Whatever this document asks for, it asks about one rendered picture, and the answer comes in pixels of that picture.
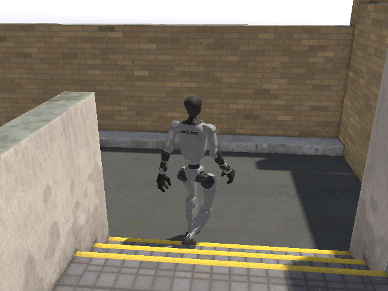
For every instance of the left robot hand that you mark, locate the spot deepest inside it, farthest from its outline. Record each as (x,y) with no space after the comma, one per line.
(161,180)

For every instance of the left robot forearm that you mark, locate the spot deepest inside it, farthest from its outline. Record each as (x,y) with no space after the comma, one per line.
(164,162)

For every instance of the left robot upper arm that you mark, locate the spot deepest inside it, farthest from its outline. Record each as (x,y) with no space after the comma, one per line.
(168,147)

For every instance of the robot right shin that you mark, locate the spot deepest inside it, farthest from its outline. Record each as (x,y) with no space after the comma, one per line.
(199,223)

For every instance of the robot torso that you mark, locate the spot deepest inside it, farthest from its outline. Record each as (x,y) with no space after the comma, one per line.
(193,145)

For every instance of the right robot upper arm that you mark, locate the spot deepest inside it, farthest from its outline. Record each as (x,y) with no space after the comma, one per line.
(210,131)

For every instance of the right robot forearm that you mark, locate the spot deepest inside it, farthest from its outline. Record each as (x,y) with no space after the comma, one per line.
(221,162)

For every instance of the right robot hand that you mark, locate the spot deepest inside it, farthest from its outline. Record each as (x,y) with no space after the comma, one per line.
(230,176)

